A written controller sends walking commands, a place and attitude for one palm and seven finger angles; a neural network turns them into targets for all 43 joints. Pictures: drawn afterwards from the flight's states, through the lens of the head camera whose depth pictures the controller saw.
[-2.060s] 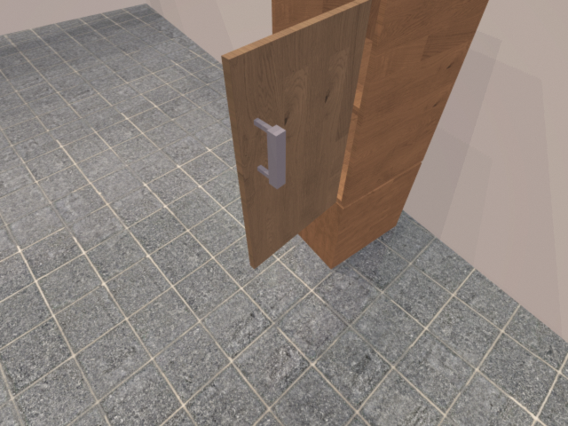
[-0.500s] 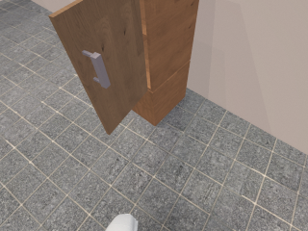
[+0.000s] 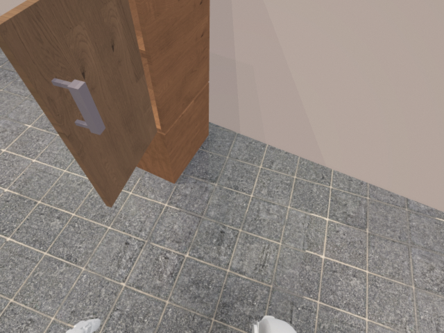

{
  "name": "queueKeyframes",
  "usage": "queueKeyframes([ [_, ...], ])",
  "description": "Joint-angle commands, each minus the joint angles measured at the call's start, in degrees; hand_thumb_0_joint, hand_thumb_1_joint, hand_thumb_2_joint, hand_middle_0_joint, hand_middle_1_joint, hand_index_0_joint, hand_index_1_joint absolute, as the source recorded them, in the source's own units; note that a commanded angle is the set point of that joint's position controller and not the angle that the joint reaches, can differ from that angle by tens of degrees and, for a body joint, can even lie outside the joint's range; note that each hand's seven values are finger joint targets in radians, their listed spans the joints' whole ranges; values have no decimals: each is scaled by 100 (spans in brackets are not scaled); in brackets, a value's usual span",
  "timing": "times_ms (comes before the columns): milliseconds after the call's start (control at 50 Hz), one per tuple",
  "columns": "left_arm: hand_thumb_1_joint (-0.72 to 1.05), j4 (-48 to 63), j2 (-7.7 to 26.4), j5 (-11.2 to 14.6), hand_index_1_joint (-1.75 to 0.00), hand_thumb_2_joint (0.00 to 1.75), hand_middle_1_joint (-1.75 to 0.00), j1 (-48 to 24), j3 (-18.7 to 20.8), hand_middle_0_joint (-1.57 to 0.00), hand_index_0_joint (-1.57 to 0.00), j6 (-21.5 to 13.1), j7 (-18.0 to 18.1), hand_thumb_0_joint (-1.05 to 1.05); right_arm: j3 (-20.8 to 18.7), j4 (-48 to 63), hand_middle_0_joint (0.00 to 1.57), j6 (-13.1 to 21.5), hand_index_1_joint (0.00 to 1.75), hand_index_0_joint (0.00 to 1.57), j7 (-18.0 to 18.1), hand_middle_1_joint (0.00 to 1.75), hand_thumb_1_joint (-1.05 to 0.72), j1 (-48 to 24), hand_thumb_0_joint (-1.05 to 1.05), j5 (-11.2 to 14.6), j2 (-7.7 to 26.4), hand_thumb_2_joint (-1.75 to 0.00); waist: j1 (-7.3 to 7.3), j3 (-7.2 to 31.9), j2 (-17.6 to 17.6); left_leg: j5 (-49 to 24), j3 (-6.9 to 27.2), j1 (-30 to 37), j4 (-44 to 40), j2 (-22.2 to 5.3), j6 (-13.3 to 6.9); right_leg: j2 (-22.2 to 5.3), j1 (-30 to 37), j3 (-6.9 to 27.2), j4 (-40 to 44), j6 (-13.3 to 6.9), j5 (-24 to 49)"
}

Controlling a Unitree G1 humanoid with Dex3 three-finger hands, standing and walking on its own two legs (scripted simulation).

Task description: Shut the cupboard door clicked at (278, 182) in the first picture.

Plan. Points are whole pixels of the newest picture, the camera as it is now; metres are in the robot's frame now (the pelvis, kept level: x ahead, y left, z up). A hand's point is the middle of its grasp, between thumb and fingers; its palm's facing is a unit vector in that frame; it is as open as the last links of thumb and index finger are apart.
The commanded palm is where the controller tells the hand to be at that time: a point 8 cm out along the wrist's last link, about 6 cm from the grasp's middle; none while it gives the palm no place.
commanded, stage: walk around to get in front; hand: left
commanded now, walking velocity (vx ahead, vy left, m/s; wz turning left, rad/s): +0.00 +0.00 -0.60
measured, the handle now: (79, 107) +0.50 +0.36 +0.06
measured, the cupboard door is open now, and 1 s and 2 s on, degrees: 99 99 99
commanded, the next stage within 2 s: none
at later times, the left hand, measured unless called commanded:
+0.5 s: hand (155, 310) +0.17 +0.15 -0.17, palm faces -0.30 -0.94 -0.19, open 7.4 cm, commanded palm none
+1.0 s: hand (184, 303) +0.19 +0.10 -0.18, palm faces -0.55 -0.81 -0.21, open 7.4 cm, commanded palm none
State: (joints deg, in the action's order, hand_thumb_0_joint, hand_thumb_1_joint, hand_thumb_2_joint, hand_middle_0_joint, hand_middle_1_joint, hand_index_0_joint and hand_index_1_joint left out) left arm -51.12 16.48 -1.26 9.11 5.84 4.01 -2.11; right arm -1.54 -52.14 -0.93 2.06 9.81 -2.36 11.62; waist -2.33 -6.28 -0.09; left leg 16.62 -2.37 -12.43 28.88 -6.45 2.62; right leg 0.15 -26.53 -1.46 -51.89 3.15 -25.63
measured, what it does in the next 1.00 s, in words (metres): steps on the spot, turning right: right foot, then left foot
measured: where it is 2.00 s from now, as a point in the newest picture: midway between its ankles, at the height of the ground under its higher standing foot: outside the picture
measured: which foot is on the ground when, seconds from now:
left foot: down 0.00-0.08, up 0.10-0.36, down 0.38-0.64, up 0.66-0.94, down 0.96-1.00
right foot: up 0.00-0.08, down 0.10-0.36, up 0.38-0.64, down 0.66-0.96, up 0.98-1.00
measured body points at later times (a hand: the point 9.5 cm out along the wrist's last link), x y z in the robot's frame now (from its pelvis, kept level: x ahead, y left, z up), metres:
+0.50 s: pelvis +0.00 -0.01 +0.00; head +0.06 +0.00 +0.44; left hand +0.18 +0.20 -0.15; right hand -0.03 -0.27 -0.14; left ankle +0.05 +0.12 -0.74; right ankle -0.06 -0.12 -0.67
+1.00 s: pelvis +0.02 -0.03 -0.01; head +0.07 -0.05 +0.43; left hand +0.22 +0.14 -0.17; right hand -0.05 -0.30 -0.14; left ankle +0.09 +0.06 -0.74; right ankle -0.07 -0.13 -0.73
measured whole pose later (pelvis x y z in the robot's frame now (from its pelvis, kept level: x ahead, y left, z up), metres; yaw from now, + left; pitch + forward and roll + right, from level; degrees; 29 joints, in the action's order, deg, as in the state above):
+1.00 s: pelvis +0.02 -0.03 -0.01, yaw -37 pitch +2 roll -1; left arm -52.9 13.3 -0.8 11.0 4.3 4.1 -0.3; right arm -2.2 -50.0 -0.3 1.6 7.5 -1.1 12.6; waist -0.9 -4.9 -1.7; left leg 16.8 -3.2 -19.0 33.8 -2.8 1.0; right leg 3.2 -20.7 6.1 -41.9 0.9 -25.5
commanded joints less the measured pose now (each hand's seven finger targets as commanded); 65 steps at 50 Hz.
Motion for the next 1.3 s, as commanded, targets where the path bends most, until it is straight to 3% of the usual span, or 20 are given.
queueKeyframes([
  [0, 90, 412, 192, 34, -30, 90, -30, 5, -17, -20, -20, -194, -57, 0, -415, 371, 20, 71, 30, 20, 38, 30, -90, 258, 0, 50, 1413, -90, 249, 717, 1268, -2683, 175, 144, -156, -1124, -730, 108, 960, -434, 1300, -173, 437],
  [40, 90, 239, 587, 14, -30, 90, -30, 556, 60, -20, -20, -280, -17, 0, -411, 447, 20, 51, 30, 20, -11, 30, -90, 152, 0, 114, 1292, -90, -34, 909, 638, -1739, -218, -601, 953, -777, -243, -265, 2251, -17, 2606, -401, 2020],
  [60, 90, 168, 1321, -62, -30, 90, -30, 846, 210, -20, -20, -347, 89, 0, -309, 664, 20, 51, 30, 20, -50, 30, -90, 157, 0, 186, 797, -90, -129, 1117, -1528, 729, -849, -2058, 2419, 78, 166, -1885, 3209, 2303, 3134, -1047, 3891],
  [80, 90, 69, 1570, 22, -30, 90, -30, 1231, 220, -20, -20, -331, 176, 0, -239, 800, 20, 6, 30, 20, -6, 30, -90, -225, 0, 205, 897, -90, -477, 1163, -1701, 2251, -72, -2180, 3351, 178, 145, -2465, 2748, 2775, 3128, -1685, 4758],
  [300, 90, 459, 858, -2, -30, 90, -30, -316, 94, -20, -20, -160, 223, 0, -251, 256, 20, 48, 30, 20, -19, 30, -90, 711, 0, 218, 690, -90, 524, 787, -873, 0, -110, 242, 182, 487, 36, -867, 372, 2077, 2716, -971, 1647],
  [340, 90, 667, 212, 105, -30, 90, -30, -157, -48, -20, -20, -94, 133, 0, -403, 272, 20, 168, 30, 20, 50, 30, -90, 1006, 0, 54, 1647, -90, 566, 813, 1794, 542, 2565, 890, -1605, -1768, -816, 454, -966, 665, 547, -255, -507],
  [360, 90, 777, 419, 54, -30, 90, -30, -440, -6, -20, -20, -138, 79, 0, -414, 361, 20, 178, 30, 20, 116, 30, -90, 987, 0, 39, 1811, -90, 595, 706, 1210, 315, 2937, 40, -1797, -2415, -1352, 169, -671, 515, -683, -176, -921],
  [460, 90, 517, 89, 15, -30, 90, -30, -361, -20, -20, -20, -109, -60, 0, -279, 416, 20, 192, 30, 20, 90, 30, -90, 394, 0, -2, 1195, -90, 266, 745, 1217, -2274, 443, 255, -852, -1167, -892, -133, -272, -29, -648, -21, -265],
  [580, 90, 425, 145, 43, -30, 90, -30, -109, -53, -20, -20, -218, -25, 0, -405, 242, 20, 98, 30, 20, -3, 30, -90, 697, 0, 76, 1415, -90, 299, 949, 1191, -2471, -140, 199, 7, -1198, -537, 90, 1347, -527, 2068, -244, 795],
  [620, 90, 230, 1118, -58, -30, 90, -30, 581, 143, -20, -20, -318, 110, 0, -338, 535, 20, 59, 30, 20, -74, 30, -90, 440, 0, 187, 836, -90, -29, 1007, -1257, 471, -988, -1817, 1864, -207, 168, -1758, 3010, 1919, 3347, -919, 3189],
  [640, 90, 156, 1453, 18, -30, 90, -30, 894, 183, -20, -20, -292, 187, 0, -249, 743, 20, -11, 30, 20, -45, 30, -90, -8, 0, 185, 778, -90, -365, 928, -1692, 2206, -343, -2183, 2945, 101, 203, -2451, 2491, 2584, 3378, -1524, 4126],
  [740, 90, 333, 762, -8, -30, 90, -30, 99, 85, -20, -20, -305, 320, 0, -284, 467, 20, -47, 30, 20, -40, 30, -90, -46, 0, 191, 670, -90, 163, 930, -1016, 965, 139, -1904, 3134, 122, 243, -1341, 2082, 1632, 2825, -1395, 4381],
  [900, 90, 319, 744, 24, -30, 90, -30, -131, 114, -20, -20, -224, 278, 0, -279, 335, 20, 69, 30, 20, 20, 30, -90, 440, 0, 242, 693, -90, 481, 986, -837, -320, -4, 184, -118, 433, 82, -879, 993, 1995, 2348, -922, 3304],
  [940, 90, 509, 153, 116, -30, 90, -30, 144, -9, -20, -20, -182, 183, 0, -423, 352, 20, 170, 30, 20, 61, 30, -90, 802, 0, 80, 1629, -90, 494, 1232, 1862, -1348, 2399, 1275, -1305, -1976, -933, 382, -570, 541, 295, -188, -665],
  [960, 90, 618, 360, 47, -30, 90, -30, -38, 17, -20, -20, -221, 134, 0, -424, 445, 20, 144, 30, 20, 78, 30, -90, 853, 0, 46, 1769, -90, 587, 1053, 1294, -1377, 2649, 587, -1273, -2461, -1456, 153, -491, 469, -899, -139, -1198],
  [1060, 90, 426, 95, 18, -30, 90, -30, -144, 14, -20, -20, -117, -17, 0, -276, 521, 20, 162, 30, 20, 90, 30, -90, 332, 0, 23, 1165, -90, 275, 816, 1143, -3181, 370, 611, -714, -1205, -930, -168, -459, 47, -1153, 32, -267],
  [1200, 90, 440, 132, 18, -30, 90, -30, -70, -33, -20, -20, -186, -49, 0, -419, 400, 20, 66, 30, 20, -22, 30, -90, 417, 0, 59, 1416, -90, 293, 835, 1176, -2217, -220, 182, -125, -1316, -633, -4, 1123, -542, 1618, -188, 506],
  [1220, 90, 347, 296, 7, -30, 90, -30, 292, 0, -20, -20, -214, -29, 0, -428, 443, 20, 49, 30, 20, -48, 30, -90, 279, 0, 94, 1398, -90, 95, 892, 952, -1750, -434, -118, 366, -1162, -386, -58, 1699, -468, 2351, -277, 1265],
  [1260, 90, 156, 1405, -40, -30, 90, -30, 903, 213, -20, -20, -301, 137, 0, -266, 857, 20, 9, 30, 20, -88, 30, -90, -145, 0, 189, 699, -90, -317, 891, -1985, 2249, -759, -2259, 2848, 147, 218, -2361, 2697, 2589, 3389, -1321, 3837],
  [1280, 90, 183, 1539, 19, -30, 90, -30, 1014, 177, -20, -20, -266, 169, 0, -218, 879, 20, -50, 30, 20, -66, 30, -90, -150, 0, 199, 846, -90, -382, 934, -1531, 2194, -5, -2152, 3425, 53, 131, -2449, 2136, 2676, 3408, -1694, 2988],
])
